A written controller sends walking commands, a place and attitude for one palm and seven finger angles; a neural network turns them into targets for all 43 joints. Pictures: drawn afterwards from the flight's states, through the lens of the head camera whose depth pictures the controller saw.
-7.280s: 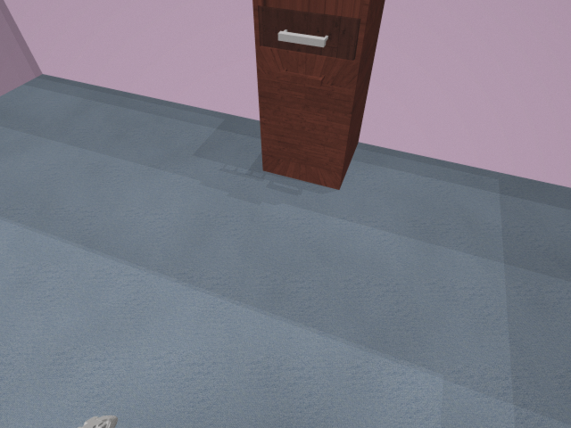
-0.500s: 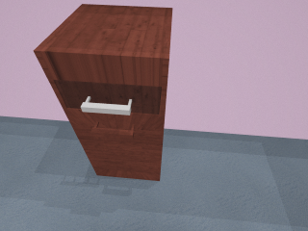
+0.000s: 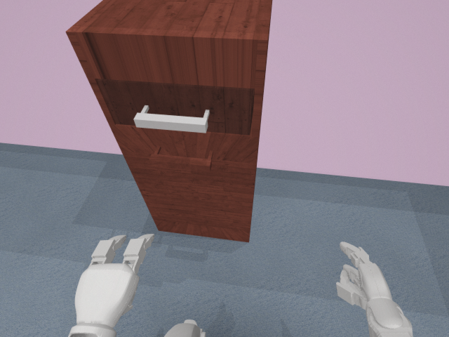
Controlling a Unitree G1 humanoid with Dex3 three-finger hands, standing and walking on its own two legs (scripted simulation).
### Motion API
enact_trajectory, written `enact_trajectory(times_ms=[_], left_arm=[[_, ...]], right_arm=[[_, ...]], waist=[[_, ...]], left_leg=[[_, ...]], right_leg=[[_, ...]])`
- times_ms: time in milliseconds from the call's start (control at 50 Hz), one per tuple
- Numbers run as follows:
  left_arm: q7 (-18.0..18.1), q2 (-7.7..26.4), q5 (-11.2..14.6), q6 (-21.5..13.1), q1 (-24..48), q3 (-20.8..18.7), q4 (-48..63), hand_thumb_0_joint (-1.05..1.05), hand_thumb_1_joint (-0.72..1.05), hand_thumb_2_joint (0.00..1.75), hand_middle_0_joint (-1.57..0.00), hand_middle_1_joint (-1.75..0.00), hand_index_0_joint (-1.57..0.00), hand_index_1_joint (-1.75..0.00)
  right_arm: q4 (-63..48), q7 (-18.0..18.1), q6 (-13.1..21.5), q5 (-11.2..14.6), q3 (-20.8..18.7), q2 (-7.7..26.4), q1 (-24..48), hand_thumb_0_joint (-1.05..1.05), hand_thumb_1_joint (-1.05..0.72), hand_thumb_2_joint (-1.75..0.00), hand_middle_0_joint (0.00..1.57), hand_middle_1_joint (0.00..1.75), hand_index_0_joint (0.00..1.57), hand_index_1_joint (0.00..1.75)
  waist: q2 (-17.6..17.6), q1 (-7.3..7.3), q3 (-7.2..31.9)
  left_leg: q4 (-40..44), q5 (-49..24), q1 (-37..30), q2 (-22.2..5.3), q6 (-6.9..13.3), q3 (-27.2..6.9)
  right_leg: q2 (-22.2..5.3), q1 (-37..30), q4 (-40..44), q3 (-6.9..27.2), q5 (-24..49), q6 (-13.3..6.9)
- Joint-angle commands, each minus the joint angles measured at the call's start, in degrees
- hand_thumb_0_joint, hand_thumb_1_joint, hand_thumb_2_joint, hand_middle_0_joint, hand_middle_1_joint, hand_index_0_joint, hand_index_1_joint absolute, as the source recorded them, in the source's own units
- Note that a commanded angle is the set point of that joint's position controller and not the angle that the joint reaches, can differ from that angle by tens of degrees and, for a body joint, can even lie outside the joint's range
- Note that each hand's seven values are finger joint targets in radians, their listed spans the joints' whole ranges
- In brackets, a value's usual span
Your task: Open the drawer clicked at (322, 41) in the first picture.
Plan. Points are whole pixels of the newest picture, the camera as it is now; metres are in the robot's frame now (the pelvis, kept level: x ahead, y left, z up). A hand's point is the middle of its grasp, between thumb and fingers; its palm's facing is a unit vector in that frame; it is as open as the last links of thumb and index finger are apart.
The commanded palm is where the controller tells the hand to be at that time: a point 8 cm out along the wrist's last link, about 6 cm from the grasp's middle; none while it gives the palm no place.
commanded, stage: raise the hand with hooked fingers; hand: left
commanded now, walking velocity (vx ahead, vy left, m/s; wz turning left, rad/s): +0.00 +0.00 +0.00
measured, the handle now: (173, 116) +0.59 +0.23 +0.03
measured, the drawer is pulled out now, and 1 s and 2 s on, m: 0.00 0.00 0.00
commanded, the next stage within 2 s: move the hooked fingers above the handle in 1.46 s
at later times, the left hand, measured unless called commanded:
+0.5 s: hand (101, 234) +0.25 +0.25 +0.06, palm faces +0.04 -0.11 -0.99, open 11.6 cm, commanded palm +0.23 +0.25 +0.12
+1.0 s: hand (88, 181) +0.30 +0.27 +0.13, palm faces +0.05 -0.08 -1.00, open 13.7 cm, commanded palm +0.28 +0.27 +0.20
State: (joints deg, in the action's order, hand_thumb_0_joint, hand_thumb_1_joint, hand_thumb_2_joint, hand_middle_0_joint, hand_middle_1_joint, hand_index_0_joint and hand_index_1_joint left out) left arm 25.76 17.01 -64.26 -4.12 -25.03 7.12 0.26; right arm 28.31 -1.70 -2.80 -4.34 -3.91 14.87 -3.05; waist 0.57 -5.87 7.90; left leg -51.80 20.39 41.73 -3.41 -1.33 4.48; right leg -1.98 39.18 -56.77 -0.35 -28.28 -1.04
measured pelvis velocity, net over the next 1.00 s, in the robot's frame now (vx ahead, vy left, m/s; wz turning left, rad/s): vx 0.02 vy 0.02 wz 0.04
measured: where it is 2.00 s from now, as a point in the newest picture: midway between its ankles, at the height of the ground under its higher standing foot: outside the picture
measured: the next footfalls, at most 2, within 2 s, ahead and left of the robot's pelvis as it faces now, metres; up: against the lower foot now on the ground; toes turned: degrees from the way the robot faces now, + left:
none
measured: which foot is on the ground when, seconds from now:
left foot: down 0.00-1.00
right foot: down 0.00-1.00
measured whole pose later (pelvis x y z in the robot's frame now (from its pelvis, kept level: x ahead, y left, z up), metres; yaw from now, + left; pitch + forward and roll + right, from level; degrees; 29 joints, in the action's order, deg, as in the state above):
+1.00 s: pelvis +0.02 +0.02 +0.05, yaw +2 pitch +1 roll +0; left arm 4.0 26.6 -53.7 2.4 3.3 3.9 -2.6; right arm 34.9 2.6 -5.9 -0.2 0.5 12.7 -5.2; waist -4.6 -4.9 0.2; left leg -30.5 12.3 18.8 -1.5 -0.1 2.5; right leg -2.5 13.7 -31.7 -3.1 -18.5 0.6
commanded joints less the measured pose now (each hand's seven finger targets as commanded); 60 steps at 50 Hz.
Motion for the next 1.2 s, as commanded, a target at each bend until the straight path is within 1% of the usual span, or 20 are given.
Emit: enact_trajectory(times_ms=[0,60,100,160,200,300,340,400,420,480,500,560,620,700,740,780,880,1040,1100,1180], left_arm=[[6.1,13.5,1.0,0.3,22.2,-10.5,18.9,0.0,0.36,0.67,-0.24,-0.64,-0.24,-0.64],[3.9,10.4,3.4,1.9,23.1,-6.4,15.9,0.0,0.29,0.64,-0.24,-0.69,-0.24,-0.69],[1.1,8.9,4.6,4.5,22.8,-4.1,13.1,0.0,0.25,0.62,-0.25,-0.72,-0.25,-0.72],[-3.7,9.1,5.4,7.8,21.0,-3.0,10.0,0.0,0.18,0.59,-0.25,-0.76,-0.25,-0.76],[-6.1,10.3,5.9,9.0,18.4,-4.6,7.2,0.0,0.13,0.57,-0.25,-0.8,-0.25,-0.8],[-8.6,14.7,5.6,6.5,19.3,-9.4,8.3,0.0,0.01,0.52,-0.26,-0.87,-0.26,-0.87],[-7.9,14.1,6.0,4.8,20.7,-9.4,10.3,0.0,-0.03,0.5,-0.27,-0.9,-0.27,-0.9],[-6.6,15.1,6.8,3.5,23.2,-11.0,10.5,0.0,-0.1,0.47,-0.27,-0.94,-0.27,-0.94],[-6.1,14.7,6.8,3.2,24.3,-10.4,10.9,0.0,-0.13,0.46,-0.27,-0.96,-0.27,-0.96],[-5.9,13.9,6.9,3.5,27.5,-8.8,12.3,0.0,-0.2,0.43,-0.28,-1.0,-0.28,-1.0],[-6.1,14.2,7.1,4.1,27.5,-9.1,11.9,0.0,-0.22,0.42,-0.28,-1.02,-0.28,-1.02],[-7.7,14.7,7.7,5.2,28.2,-8.5,12.7,0.0,-0.29,0.39,-0.29,-1.07,-0.29,-1.07],[-10.0,15.2,8.1,6.7,29.2,-8.2,10.8,0.0,-0.36,0.36,-0.29,-1.11,-0.29,-1.11],[-12.4,18.5,7.8,7.0,33.8,-10.0,12.3,0.0,-0.45,0.32,-0.3,-1.17,-0.3,-1.17],[-13.6,17.7,8.3,7.2,35.1,-9.1,11.1,0.0,-0.5,0.3,-0.3,-1.2,-0.3,-1.2],[-15.0,18.6,8.9,7.2,36.7,-9.7,10.1,0.0,-0.5,0.3,-0.3,-1.2,-0.3,-1.2],[-18.5,19.9,10.0,6.6,41.6,-9.6,8.4,0.0,-0.5,0.3,-0.3,-1.2,-0.3,-1.2],[-22.2,24.4,12.2,3.6,48.1,-12.7,8.2,0.0,-0.5,0.3,-0.3,-1.2,-0.3,-1.2],[-23.5,22.7,13.3,3.4,42.6,-12.7,5.6,0.0,-0.5,0.3,-0.3,-1.2,-0.3,-1.2],[-23.8,22.3,13.4,2.2,42.2,-12.3,7.3,0.0,-0.5,0.3,-0.3,-1.2,-0.3,-1.2]], right_arm=[[-7.5,1.7,0.8,-0.7,-0.1,2.9,3.5,0.0,-0.9,-0.9,0.2,0.3,0.2,0.3],[-6.6,2.7,1.4,-0.3,0.5,3.1,3.9,0.0,-0.9,-0.9,0.2,0.3,0.2,0.3],[-6.0,3.1,1.4,0.3,1.1,2.9,4.5,0.0,-0.9,-0.9,0.2,0.3,0.2,0.3],[-5.1,3.8,0.5,1.2,1.9,2.8,4.6,0.0,-0.9,-0.9,0.2,0.3,0.2,0.3],[-4.9,4.0,0.2,1.6,2.3,2.9,4.5,0.0,-0.9,-0.9,0.2,0.3,0.2,0.3],[-4.0,4.0,-0.1,1.2,2.7,2.9,3.6,0.0,-0.9,-0.9,0.2,0.3,0.2,0.3],[-4.0,3.9,0.3,1.2,2.3,2.6,2.9,0.0,-0.9,-0.9,0.2,0.3,0.2,0.3],[-3.5,3.9,0.9,1.4,1.6,3.1,2.2,0.0,-0.9,-0.9,0.2,0.3,0.2,0.3],[-3.2,3.9,1.0,1.4,1.3,3.3,2.0,0.0,-0.9,-0.9,0.2,0.3,0.2,0.3],[-2.5,3.6,1.2,1.6,0.5,3.8,1.3,0.0,-0.9,-0.9,0.2,0.3,0.2,0.3],[-2.6,3.5,1.3,1.7,0.4,4.0,1.4,0.0,-0.9,-0.9,0.2,0.3,0.2,0.3],[-2.2,3.5,1.1,2.2,0.2,4.4,1.7,0.0,-0.9,-0.9,0.2,0.3,0.2,0.3],[-2.2,3.7,0.7,2.9,0.6,4.6,2.4,0.0,-0.9,-0.9,0.2,0.3,0.2,0.3],[-2.2,3.9,0.3,3.1,1.0,4.7,3.3,0.0,-0.9,-0.9,0.2,0.3,0.2,0.3],[-2.0,4.0,0.0,3.3,1.3,4.3,3.3,0.0,-0.9,-0.9,0.2,0.3,0.2,0.3],[-1.8,4.2,-0.2,3.5,1.5,4.4,3.2,0.0,-0.9,-0.9,0.2,0.3,0.2,0.3],[-1.4,4.6,-0.7,3.8,2.1,4.4,3.8,0.0,-0.9,-0.9,0.2,0.3,0.2,0.3],[-0.7,4.8,-1.1,4.0,2.0,5.1,3.1,0.0,-0.9,-0.9,0.2,0.3,0.2,0.3],[-0.7,4.1,-1.5,4.2,1.7,5.4,2.6,0.0,-0.9,-0.9,0.2,0.3,0.2,0.3],[-1.1,3.6,-2.0,4.2,1.3,5.8,2.3,0.0,-0.9,-0.9,0.2,0.3,0.2,0.3]], waist=[[-2.2,4.08,10.7],[-3.6,5.27,9.4],[-3.4,5.16,8.6],[-0.8,3.37,7.7],[1.1,2.42,6.3],[0.2,0.46,4.5],[-1.9,0.56,5.5],[0.0,1.26,5.1],[-1.5,1.66,5.2],[-3.6,2.32,7.2],[-2.2,2.23,7.2],[-3.0,1.96,7.8],[-1.1,1.77,5.2],[-4.2,1.25,6.3],[-4.0,1.5,5.0],[-1.8,1.51,5.1],[-2.0,2.03,3.5],[-2.5,1.88,6.2],[-1.2,1.39,5.4],[-0.1,1.47,5.1]], left_leg=[[-1.0,-2.7,-16.8,5.3,3.0,-4.3],[1.4,-2.0,-18.0,4.9,3.3,-4.2],[4.4,-2.1,-18.0,4.5,3.2,-4.1],[9.2,-3.8,-18.0,4.4,3.2,-3.5],[11.2,-4.4,-17.9,4.4,3.1,-3.2],[15.5,-6.0,-19.2,4.3,2.7,-2.9],[16.0,-7.0,-21.2,4.3,2.8,-2.8],[16.5,-7.6,-22.2,4.2,2.9,-2.9],[16.5,-7.9,-23.0,4.3,2.9,-2.8],[17.0,-10.2,-25.8,4.0,2.8,-3.1],[17.3,-10.7,-26.0,4.0,2.8,-3.4],[18.5,-12.5,-27.5,3.9,2.8,-3.3],[20.2,-12.4,-27.3,3.9,2.8,-3.4],[21.7,-14.7,-30.2,4.1,2.7,-3.1],[22.4,-15.4,-30.6,4.2,2.7,-3.1],[23.0,-16.1,-31.1,4.3,2.8,-2.9],[24.5,-16.2,-32.1,4.6,2.9,-2.6],[25.4,-20.1,-34.3,5.0,3.1,-2.8],[25.6,-21.9,-33.1,5.1,2.9,-2.6],[25.6,-21.7,-32.5,5.1,3.1,-2.4]], right_leg=[[2.0,7.2,15.2,7.2,0.0,-1.9],[2.4,5.2,15.7,3.6,2.6,-1.6],[2.8,1.8,16.2,1.3,4.9,-1.3],[2.9,-5.7,18.1,-0.3,9.1,-0.9],[3.0,-8.3,19.6,-0.3,9.8,-0.7],[2.6,-13.1,22.1,-0.4,9.7,-0.9],[2.5,-13.6,22.4,-0.8,10.2,-1.0],[2.7,-13.4,23.2,-1.2,10.3,-0.7],[2.7,-13.0,23.3,-1.2,10.5,-0.7],[2.9,-13.2,22.8,-2.0,12.9,-0.9],[3.0,-13.5,22.9,-2.1,12.9,-0.9],[2.9,-15.7,23.5,-2.1,15.6,-0.9],[2.9,-16.8,24.8,-2.3,15.7,-0.6],[3.1,-19.3,26.3,-2.0,17.4,-0.8],[3.1,-20.0,27.0,-2.2,18.3,-0.7],[3.1,-21.5,27.9,-2.3,19.7,-0.5],[3.0,-23.0,30.2,-2.2,20.3,-0.2],[2.8,-26.6,31.7,-2.1,24.8,0.0],[2.9,-27.7,31.6,-2.3,27.1,0.0],[2.8,-26.8,31.4,-2.4,27.3,0.3]])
